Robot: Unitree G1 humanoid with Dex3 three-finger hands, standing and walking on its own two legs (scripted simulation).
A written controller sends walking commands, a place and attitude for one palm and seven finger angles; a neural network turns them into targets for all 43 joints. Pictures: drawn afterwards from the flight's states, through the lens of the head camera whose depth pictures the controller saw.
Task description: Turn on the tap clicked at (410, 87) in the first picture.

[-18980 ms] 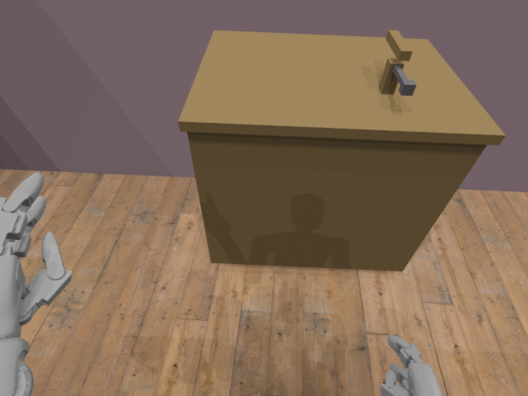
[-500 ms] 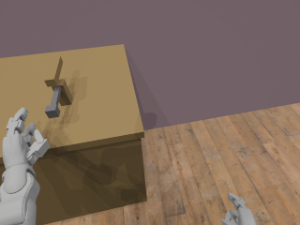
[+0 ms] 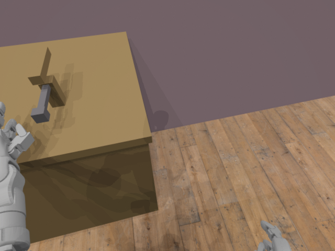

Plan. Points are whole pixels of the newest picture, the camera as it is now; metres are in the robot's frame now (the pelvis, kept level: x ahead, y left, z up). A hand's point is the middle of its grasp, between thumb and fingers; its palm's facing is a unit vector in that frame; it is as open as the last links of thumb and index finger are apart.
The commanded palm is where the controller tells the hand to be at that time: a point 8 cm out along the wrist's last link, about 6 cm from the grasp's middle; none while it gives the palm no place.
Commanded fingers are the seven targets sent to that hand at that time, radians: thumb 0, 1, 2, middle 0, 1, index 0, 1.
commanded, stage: reach beside the lever's end, fingers flat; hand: left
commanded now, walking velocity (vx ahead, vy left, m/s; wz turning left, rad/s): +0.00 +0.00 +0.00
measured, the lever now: (40, 114) +0.38 +0.34 +0.12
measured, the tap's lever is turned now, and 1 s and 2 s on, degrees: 0 0 4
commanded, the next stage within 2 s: push the lever round in 0.86 s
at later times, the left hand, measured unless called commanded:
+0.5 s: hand (23, 139) +0.33 +0.37 +0.09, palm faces +0.58 -0.81 -0.08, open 7.8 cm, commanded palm +0.28 +0.39 +0.10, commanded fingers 0.00 0.90 0.90 -0.15 -0.15 -0.15 -0.15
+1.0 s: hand (24, 137) +0.33 +0.36 +0.10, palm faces +0.55 -0.83 -0.07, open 7.8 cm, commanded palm +0.28 +0.39 +0.10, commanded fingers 0.00 0.90 0.90 -0.15 -0.15 -0.15 -0.15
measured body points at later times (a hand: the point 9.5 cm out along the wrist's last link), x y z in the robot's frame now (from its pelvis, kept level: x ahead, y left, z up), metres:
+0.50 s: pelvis +0.01 +0.02 +0.00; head +0.04 +0.02 +0.45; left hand +0.29 +0.41 +0.10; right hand +0.14 -0.23 -0.11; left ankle -0.02 +0.11 -0.72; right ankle +0.04 -0.06 -0.72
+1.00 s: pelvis +0.01 +0.03 +0.00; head +0.04 +0.03 +0.45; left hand +0.29 +0.41 +0.10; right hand +0.16 -0.21 -0.10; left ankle -0.02 +0.11 -0.72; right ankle +0.04 -0.06 -0.72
